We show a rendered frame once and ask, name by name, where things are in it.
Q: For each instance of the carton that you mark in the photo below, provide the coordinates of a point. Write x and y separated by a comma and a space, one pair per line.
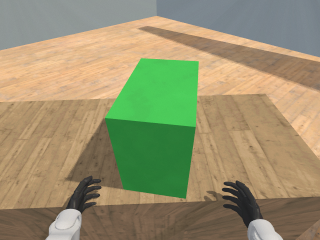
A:
152, 126

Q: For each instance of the right robot hand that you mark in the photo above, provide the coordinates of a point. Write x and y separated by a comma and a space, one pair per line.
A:
247, 207

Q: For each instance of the right robot forearm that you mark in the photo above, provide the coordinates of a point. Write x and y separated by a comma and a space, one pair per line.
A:
261, 229

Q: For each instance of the left robot forearm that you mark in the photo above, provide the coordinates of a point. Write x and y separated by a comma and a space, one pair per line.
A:
66, 226

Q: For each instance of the pedestal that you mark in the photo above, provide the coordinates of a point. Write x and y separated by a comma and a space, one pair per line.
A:
48, 147

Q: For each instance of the left robot hand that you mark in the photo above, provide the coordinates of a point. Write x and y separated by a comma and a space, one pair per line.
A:
79, 197

